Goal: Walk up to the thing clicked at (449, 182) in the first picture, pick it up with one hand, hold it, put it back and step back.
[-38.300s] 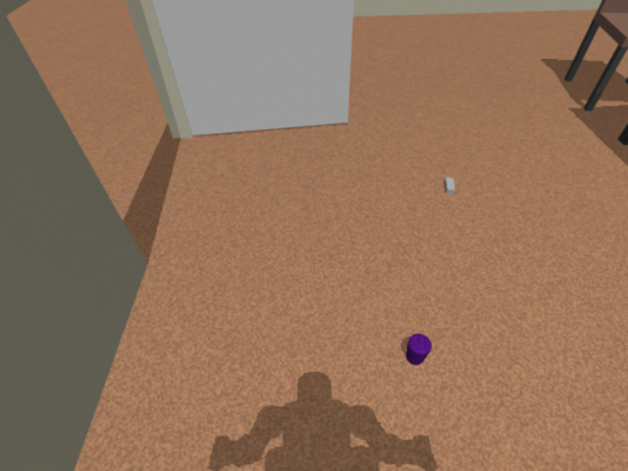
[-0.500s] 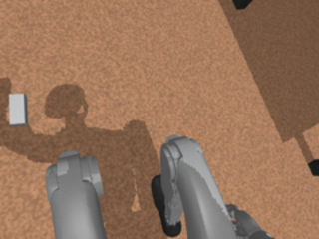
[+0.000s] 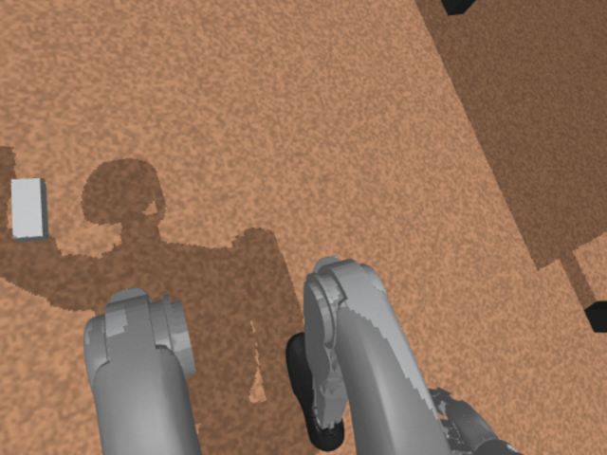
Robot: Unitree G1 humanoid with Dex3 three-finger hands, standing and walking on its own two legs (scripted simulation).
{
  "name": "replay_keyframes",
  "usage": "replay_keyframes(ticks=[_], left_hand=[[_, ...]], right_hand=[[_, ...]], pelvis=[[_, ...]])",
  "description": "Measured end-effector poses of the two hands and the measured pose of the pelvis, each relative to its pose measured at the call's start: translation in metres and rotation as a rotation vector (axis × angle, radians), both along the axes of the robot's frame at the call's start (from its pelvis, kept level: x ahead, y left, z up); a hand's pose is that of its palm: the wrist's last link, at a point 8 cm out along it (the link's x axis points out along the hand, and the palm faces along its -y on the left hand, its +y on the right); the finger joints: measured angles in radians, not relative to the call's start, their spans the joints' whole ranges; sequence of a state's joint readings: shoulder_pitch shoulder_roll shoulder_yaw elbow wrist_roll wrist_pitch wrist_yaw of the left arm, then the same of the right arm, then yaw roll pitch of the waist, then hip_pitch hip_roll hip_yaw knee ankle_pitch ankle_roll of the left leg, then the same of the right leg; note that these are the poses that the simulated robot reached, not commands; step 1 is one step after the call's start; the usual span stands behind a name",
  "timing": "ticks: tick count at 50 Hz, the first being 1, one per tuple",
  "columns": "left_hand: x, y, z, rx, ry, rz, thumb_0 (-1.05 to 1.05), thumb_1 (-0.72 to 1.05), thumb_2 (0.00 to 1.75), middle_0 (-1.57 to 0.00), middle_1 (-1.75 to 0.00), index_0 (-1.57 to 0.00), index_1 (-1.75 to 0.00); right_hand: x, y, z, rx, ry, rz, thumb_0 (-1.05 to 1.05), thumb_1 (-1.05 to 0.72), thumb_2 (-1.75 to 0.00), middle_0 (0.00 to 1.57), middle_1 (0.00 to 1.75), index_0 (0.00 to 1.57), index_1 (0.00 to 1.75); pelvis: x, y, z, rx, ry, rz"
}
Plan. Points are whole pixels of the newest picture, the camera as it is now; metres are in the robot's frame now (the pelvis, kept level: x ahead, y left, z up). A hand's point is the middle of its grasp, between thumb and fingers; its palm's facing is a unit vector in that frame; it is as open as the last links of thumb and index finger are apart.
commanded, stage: rise first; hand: left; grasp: from above
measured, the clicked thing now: (30, 210) +0.46 +0.35 -0.30
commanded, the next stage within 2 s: approach in 1.52 s
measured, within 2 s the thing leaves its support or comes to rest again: neither
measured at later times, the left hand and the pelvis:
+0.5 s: hand out of the picture +0.42 +0.38 -0.17, palm faces -0.45 -0.08 -0.89, open 14.3 cm; pelvis +0.00 +0.00 +0.00, yaw +0 degrees
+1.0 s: hand out of the picture +0.42 +0.38 -0.17, palm faces -0.45 -0.09 -0.89, open 14.4 cm; pelvis +0.00 +0.00 +0.00, yaw +0 degrees
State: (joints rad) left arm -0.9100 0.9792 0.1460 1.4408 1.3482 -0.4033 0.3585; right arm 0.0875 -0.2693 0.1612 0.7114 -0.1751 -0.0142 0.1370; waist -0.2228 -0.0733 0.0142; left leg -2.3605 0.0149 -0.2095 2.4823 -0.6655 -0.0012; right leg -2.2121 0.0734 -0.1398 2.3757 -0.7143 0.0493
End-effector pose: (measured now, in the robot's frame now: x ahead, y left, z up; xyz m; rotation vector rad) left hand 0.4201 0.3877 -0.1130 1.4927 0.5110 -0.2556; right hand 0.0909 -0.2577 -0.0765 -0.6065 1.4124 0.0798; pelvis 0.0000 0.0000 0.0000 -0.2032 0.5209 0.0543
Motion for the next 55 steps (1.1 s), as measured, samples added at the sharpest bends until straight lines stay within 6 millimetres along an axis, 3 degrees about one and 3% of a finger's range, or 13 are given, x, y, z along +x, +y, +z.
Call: replay_keyframes(ticks=[55], left_hand=[[0.0036, -0.0029, -0.0024, -0.01, -0.012, -0.017, 0.0, -0.58, 1.07, -0.09, -0.93, -0.06, -0.97]], right_hand=[[0.0023, -0.0002, 0.002, -0.012, -0.008, 0.007, 0.0, -0.9, -0.9, 0.2, 0.3, 0.2, 0.29]], pelvis=[[0.0002, 0.0009, -0.0015, -0.005, -0.002, -0.004]])
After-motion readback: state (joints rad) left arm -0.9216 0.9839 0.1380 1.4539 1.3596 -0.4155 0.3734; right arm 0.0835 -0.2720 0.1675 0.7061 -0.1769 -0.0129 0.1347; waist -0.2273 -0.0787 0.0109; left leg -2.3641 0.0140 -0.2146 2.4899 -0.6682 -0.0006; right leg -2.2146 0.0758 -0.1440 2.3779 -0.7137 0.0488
